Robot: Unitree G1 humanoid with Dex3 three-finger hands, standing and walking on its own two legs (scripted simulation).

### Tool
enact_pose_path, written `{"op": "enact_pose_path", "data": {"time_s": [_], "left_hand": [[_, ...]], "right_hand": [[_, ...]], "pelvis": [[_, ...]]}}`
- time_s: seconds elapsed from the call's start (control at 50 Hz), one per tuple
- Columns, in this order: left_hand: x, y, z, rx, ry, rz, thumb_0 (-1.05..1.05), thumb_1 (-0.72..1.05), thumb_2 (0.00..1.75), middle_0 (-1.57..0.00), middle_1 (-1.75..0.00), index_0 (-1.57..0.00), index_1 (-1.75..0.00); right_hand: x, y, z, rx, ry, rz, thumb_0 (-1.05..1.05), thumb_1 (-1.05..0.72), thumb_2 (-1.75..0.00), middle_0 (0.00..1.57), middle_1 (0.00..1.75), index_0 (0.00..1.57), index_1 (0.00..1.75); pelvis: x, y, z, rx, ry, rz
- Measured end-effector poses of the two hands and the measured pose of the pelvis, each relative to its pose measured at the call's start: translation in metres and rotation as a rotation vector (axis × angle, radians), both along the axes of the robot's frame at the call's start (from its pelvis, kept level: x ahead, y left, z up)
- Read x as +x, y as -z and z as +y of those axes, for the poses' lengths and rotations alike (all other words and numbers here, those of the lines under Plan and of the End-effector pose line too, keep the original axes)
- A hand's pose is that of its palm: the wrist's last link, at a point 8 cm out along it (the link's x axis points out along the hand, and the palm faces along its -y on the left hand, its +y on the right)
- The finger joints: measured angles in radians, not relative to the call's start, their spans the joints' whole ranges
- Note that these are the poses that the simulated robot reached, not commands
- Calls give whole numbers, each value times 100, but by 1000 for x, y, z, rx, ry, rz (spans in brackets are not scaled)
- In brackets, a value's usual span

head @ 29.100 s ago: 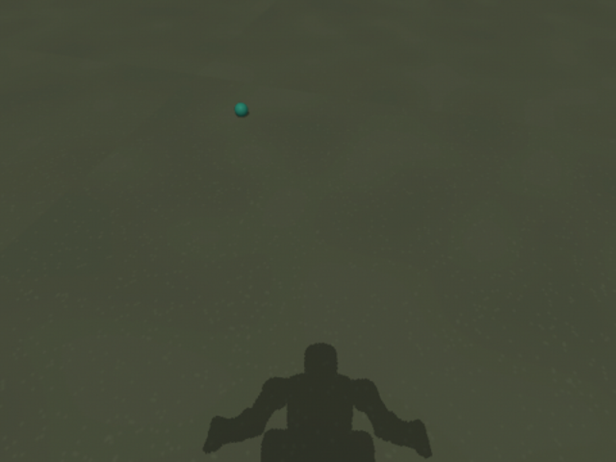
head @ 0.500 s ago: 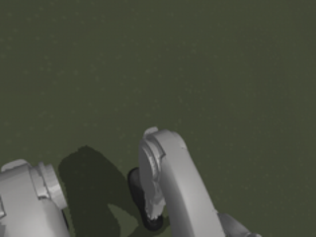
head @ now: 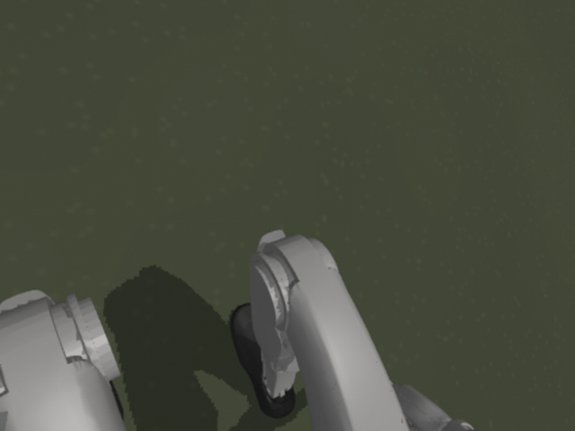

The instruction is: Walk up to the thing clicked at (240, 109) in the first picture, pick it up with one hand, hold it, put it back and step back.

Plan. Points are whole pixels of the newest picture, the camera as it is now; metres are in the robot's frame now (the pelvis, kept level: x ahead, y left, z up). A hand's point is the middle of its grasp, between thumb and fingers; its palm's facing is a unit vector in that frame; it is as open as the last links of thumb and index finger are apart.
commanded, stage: close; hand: left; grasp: from above
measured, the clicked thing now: out of the picture +0.42 +0.33 -0.26
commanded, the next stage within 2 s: settle in 0.62 s
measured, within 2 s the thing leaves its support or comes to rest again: leaves its support in 0.98 s
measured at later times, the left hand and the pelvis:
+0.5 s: hand out of the picture +0.40 +0.33 -0.24, palm faces -0.44 -0.14 -0.89, open 10.5 cm; pelvis +0.00 +0.00 +0.00, yaw +0 degrees
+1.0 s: hand out of the picture +0.41 +0.32 -0.23, palm faces -0.40 -0.16 -0.90, open 10.4 cm; pelvis +0.00 +0.00 +0.00, yaw +0 degrees
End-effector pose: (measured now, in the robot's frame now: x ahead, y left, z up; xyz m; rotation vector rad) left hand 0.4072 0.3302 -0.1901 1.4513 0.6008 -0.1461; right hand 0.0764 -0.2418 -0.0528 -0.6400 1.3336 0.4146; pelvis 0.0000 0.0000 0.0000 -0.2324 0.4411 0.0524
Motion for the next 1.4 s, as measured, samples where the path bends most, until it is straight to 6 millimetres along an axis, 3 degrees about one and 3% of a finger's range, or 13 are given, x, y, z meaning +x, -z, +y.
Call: {"op": "enact_pose_path", "data": {"time_s": [0.4,0.74,0.94,1.08,1.4], "left_hand": [[-1,-2,-1,-3,-8,0,4,1,64,-57,-92,-45,-82],[0,-4,0,1,-4,-8,4,3,53,-65,-81,-53,-73],[3,-6,-1,-13,-9,-15,3,-1,55,-69,-79,-57,-71],[4,-25,-2,-11,-9,-64,3,-2,56,-70,-78,-57,-70],[-1,-97,0,31,-30,-22,2,-2,56,-71,-77,-58,-71]], "right_hand": [[-1,-4,-4,-16,-3,-1,0,-91,-90,20,29,20,30],[-6,-5,-1,-11,-3,5,0,-91,-90,20,29,20,30],[-4,-5,-1,-16,26,3,0,-93,-90,20,29,20,30],[5,2,-5,2,81,-31,0,-93,-90,20,29,20,30],[31,25,-15,40,228,-107,0,-93,-90,20,29,20,30]], "pelvis": [[-1,-3,-1,2,2,0],[-2,-4,0,0,2,2],[1,-4,1,-3,-2,19],[3,-3,1,7,-8,41],[0,-15,-5,70,-42,98]]}}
